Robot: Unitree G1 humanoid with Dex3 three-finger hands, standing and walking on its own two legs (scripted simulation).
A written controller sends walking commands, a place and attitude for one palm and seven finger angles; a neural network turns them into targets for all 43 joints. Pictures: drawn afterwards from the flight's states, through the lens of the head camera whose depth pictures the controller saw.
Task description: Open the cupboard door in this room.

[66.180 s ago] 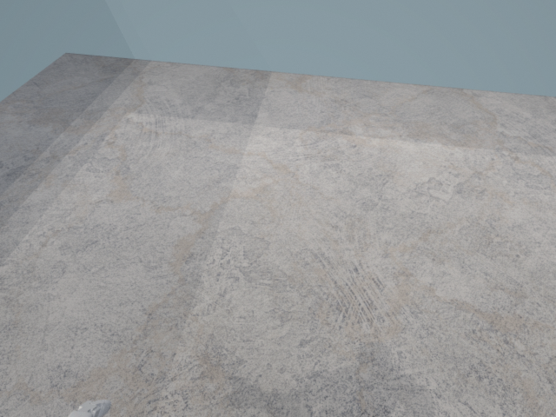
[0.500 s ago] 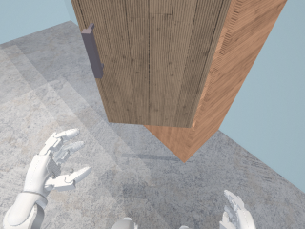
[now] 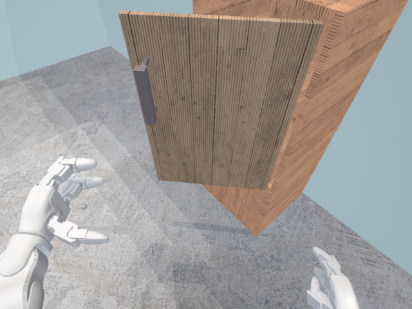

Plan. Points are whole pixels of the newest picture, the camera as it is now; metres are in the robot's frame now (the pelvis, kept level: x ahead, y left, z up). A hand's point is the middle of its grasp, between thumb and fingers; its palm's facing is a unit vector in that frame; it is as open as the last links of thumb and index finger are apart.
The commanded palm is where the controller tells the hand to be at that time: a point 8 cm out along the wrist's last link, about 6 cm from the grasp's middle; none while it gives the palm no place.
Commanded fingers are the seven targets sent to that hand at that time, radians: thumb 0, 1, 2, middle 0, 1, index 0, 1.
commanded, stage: raise the hand with hooked fingers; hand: left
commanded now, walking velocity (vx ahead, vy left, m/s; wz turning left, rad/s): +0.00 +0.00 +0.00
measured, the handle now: (148, 92) +0.57 +0.19 +0.11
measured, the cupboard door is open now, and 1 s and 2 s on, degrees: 43 43 43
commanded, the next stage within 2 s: move the hooked fingers beside the handle in 0.86 s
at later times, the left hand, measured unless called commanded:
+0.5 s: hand (71, 171) +0.30 +0.26 +0.14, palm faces +0.02 -1.00 -0.05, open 14.0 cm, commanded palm +0.26 +0.30 +0.13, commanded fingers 0.00 -0.50 0.30 -0.30 -1.20 -0.30 -1.20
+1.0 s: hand (80, 171) +0.30 +0.24 +0.14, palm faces +0.04 -1.00 -0.05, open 14.0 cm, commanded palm +0.28 +0.29 +0.13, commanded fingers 0.00 -0.50 0.30 -0.30 -1.20 -0.30 -1.20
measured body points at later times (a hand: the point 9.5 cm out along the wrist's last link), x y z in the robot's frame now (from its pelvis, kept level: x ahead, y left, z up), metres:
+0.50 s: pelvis +0.00 -0.01 +0.01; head +0.01 -0.03 +0.46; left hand +0.29 +0.31 +0.14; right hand +0.16 -0.27 -0.07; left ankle +0.02 +0.09 -0.71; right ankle -0.01 -0.11 -0.71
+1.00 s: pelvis +0.01 -0.02 +0.01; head +0.01 -0.04 +0.46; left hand +0.29 +0.30 +0.14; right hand +0.17 -0.27 -0.07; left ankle +0.02 +0.09 -0.71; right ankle -0.01 -0.11 -0.71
